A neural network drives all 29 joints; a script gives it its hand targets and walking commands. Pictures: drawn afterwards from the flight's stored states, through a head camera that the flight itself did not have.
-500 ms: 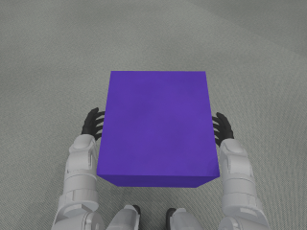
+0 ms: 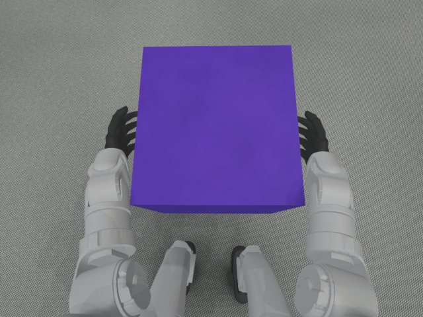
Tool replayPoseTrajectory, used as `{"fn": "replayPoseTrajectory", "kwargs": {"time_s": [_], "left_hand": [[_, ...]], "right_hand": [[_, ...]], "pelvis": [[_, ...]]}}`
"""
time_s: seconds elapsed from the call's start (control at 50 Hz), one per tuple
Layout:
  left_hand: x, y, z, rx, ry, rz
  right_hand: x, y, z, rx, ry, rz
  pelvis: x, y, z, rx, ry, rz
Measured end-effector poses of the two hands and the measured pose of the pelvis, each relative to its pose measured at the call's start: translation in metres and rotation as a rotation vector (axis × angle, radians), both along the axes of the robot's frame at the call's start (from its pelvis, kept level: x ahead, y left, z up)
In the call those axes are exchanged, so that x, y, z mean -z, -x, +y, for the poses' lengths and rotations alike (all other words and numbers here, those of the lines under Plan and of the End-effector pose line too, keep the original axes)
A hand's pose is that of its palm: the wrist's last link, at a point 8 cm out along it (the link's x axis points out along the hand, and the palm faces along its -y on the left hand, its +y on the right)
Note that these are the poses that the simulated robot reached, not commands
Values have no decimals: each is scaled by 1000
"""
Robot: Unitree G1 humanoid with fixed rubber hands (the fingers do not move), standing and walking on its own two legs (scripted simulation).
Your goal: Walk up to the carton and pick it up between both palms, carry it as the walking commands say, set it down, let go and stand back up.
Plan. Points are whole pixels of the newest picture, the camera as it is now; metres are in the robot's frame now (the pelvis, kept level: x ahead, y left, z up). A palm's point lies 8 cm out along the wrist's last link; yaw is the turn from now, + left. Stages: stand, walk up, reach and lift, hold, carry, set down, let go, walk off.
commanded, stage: set down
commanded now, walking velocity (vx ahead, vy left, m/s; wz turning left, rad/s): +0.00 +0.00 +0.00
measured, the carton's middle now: (216, 143) +0.45 +0.02 -0.15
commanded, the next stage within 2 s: none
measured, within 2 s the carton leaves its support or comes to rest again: neither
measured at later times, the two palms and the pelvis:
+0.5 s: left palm (132, 146) +0.43 +0.21 -0.14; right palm (298, 147) +0.45 -0.17 -0.15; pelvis -0.02 +0.00 -0.08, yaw +0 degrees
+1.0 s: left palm (143, 147) +0.45 +0.21 -0.24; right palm (285, 145) +0.48 -0.16 -0.24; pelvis -0.03 +0.00 -0.15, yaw +0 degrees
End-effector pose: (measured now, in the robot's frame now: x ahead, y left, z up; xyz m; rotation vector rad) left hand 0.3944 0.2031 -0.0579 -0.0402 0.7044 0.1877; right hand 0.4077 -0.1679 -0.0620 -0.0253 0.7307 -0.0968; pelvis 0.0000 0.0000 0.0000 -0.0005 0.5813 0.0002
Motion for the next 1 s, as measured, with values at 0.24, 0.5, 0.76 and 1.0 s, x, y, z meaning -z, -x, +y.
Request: {"fn": "replayPoseTrajectory", "kwargs": {"time_s": [0.24, 0.5, 0.76, 1.0], "left_hand": [[38, -16, 2, -7, 0, -10], [85, -33, 2, -11, -1, -10], [135, -46, 4, -25, 4, -11], [179, -59, 3, -32, 5, -15]], "right_hand": [[40, -16, 2, -3, -2, -10], [85, -37, 3, -13, 8, -11], [133, -56, 5, -22, 10, -13], [176, -71, 4, -25, 9, -18]], "pelvis": [[36, 10, 0, 3, -1, 88], [75, 17, 4, 2, 2, 173], [112, 23, 6, -1, 7, 243], [147, 31, 4, 0, 6, 281]]}}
